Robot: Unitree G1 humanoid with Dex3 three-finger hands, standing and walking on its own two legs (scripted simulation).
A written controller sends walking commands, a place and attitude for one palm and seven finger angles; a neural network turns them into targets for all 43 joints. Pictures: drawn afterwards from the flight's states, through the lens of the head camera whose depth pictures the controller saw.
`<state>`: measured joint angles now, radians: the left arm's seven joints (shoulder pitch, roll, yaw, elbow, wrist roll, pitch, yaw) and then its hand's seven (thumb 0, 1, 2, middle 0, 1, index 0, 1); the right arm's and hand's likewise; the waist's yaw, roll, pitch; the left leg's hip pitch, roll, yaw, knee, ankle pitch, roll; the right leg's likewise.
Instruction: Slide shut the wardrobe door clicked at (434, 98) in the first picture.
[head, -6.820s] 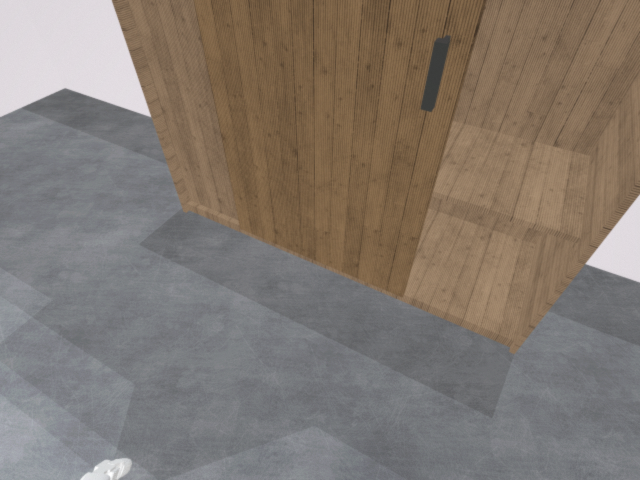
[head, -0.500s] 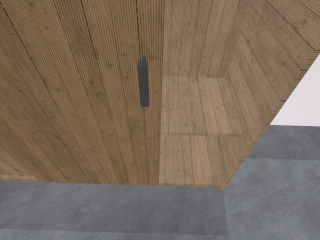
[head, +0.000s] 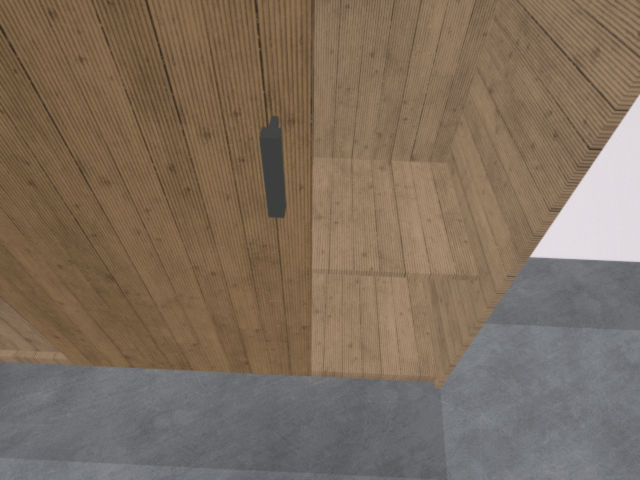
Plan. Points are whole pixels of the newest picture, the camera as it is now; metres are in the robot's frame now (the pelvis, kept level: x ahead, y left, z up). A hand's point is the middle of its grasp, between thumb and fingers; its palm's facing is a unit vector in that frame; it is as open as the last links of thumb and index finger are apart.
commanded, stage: look again from close up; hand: left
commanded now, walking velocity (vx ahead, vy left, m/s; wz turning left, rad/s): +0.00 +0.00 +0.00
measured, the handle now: (275, 167) +0.51 +0.11 +0.12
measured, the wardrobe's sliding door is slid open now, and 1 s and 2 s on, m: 0.40 0.40 0.40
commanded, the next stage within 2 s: raise the hand with hooked fingers in 0.50 s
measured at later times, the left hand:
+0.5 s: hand out of the picture -0.01 +0.14 -0.17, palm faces +0.04 -0.98 -0.18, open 7.4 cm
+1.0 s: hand (218, 443) +0.17 +0.13 -0.01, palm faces -0.01 -1.00 +0.01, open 8.4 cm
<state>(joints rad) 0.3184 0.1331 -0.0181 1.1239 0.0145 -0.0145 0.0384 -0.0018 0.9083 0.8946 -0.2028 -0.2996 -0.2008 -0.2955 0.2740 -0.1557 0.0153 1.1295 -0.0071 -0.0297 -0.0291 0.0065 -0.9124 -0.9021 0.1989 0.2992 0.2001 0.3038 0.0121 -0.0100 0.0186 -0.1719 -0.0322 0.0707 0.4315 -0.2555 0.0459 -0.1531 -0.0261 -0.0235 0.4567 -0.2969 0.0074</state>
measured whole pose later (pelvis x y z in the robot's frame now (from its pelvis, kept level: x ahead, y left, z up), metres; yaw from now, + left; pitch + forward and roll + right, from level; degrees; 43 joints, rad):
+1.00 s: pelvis -0.03 -0.04 -0.04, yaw +1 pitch +7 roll +1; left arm 0.38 0.17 0.14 0.15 -0.23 -0.43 -0.32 0.00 0.65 0.78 -0.22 -0.47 -0.22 -0.47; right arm 0.14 -0.25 -0.06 0.55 0.02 -0.24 -0.03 0.01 -0.90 -0.90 0.20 0.30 0.20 0.30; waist -0.01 -0.04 -0.11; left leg -0.57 0.02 0.03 0.84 -0.39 -0.01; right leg -0.55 0.00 -0.06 0.87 -0.45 -0.06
